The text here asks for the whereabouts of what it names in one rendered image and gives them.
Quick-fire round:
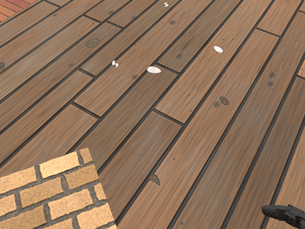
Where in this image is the right robot hand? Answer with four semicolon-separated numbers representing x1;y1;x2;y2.
261;204;305;229

